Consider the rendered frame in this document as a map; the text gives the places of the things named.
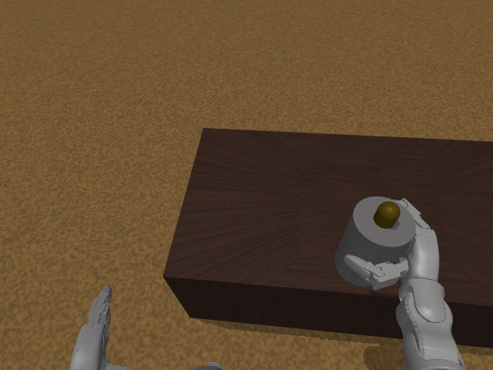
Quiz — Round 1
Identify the left robot hand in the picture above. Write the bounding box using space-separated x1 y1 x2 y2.
69 285 133 370

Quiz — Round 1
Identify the right robot arm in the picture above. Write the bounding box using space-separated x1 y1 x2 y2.
396 277 467 370

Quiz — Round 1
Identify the bottle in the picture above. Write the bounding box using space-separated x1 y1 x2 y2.
334 197 416 287

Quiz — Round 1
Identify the right robot hand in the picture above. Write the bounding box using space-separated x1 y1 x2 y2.
344 198 440 290

